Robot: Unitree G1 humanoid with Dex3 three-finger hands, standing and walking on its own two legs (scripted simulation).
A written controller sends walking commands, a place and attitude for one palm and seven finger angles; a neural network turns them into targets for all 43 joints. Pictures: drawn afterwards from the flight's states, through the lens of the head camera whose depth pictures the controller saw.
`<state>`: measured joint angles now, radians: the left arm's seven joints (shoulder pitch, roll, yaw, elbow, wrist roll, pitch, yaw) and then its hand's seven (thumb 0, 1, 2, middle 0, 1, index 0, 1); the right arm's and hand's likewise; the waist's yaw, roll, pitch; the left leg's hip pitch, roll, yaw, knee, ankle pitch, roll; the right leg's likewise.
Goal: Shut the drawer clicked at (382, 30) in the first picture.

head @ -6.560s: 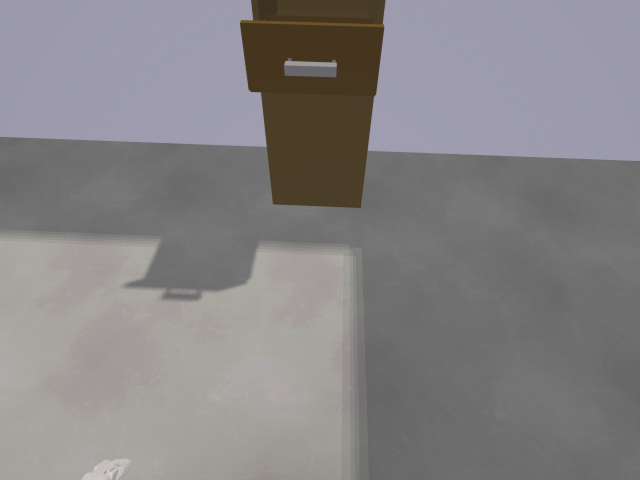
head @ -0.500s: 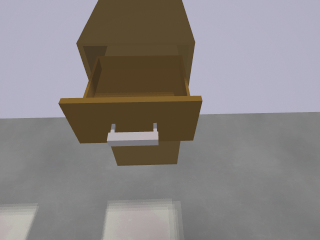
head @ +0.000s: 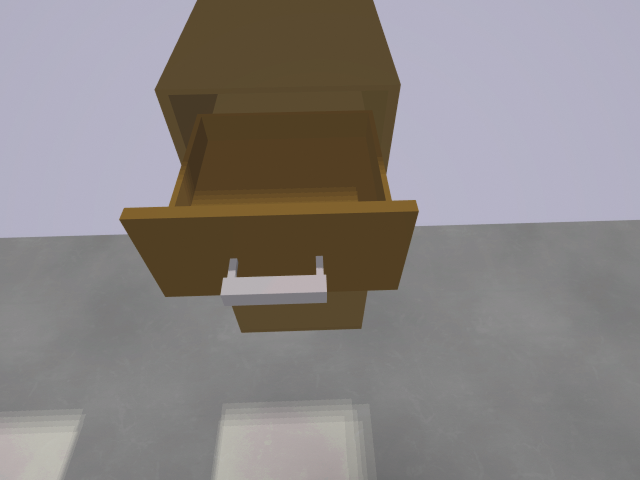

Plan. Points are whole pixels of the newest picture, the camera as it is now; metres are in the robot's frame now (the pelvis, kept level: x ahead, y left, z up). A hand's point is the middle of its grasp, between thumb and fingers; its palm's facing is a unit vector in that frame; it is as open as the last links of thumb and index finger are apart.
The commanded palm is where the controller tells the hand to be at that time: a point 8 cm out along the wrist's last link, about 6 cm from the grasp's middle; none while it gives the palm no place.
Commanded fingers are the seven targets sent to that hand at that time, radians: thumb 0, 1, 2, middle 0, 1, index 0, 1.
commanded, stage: come to a stop and stand still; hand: left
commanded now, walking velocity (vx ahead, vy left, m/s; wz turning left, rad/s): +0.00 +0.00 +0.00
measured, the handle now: (275, 276) +0.36 +0.09 +0.04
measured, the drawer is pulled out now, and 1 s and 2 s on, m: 0.29 0.29 0.29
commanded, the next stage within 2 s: look again from close up in 0.42 s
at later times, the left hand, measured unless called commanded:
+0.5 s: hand out of the picture +0.01 +0.15 -0.17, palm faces +0.05 -0.98 -0.20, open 7.2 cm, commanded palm none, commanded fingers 0.00 0.90 0.90 -0.20 -0.30 -0.20 -0.30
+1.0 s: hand out of the picture -0.02 +0.14 -0.17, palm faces +0.05 -0.98 -0.18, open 7.3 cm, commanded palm none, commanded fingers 0.00 0.90 0.90 -0.20 -0.30 -0.20 -0.30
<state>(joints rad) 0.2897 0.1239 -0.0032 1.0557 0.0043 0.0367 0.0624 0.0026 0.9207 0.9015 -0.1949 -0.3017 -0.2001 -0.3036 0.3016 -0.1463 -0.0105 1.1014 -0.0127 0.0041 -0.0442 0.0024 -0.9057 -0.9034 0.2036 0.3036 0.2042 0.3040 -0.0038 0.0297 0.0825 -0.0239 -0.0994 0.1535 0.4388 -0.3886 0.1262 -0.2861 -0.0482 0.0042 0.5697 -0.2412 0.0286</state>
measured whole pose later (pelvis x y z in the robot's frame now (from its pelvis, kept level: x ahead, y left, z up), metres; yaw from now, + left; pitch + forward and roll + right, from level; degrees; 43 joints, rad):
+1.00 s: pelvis +0.00 -0.02 +0.01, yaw +2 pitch -2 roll -1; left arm 0.28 0.12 -0.01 1.12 0.01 0.01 0.05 0.01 0.93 0.90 -0.19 -0.30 -0.20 -0.30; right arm 0.31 -0.12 0.00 1.17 -0.01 -0.01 -0.04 0.00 -0.91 -0.90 0.20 0.30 0.20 0.30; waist 0.00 0.01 0.09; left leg -0.01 -0.07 0.12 0.38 -0.34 0.09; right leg -0.24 -0.02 -0.04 0.47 -0.19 0.01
